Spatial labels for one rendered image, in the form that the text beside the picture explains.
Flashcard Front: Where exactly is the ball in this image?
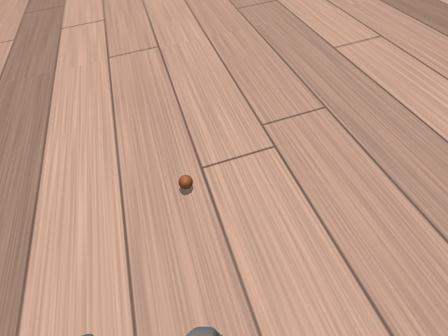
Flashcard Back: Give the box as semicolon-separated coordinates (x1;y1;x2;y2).
178;175;193;189

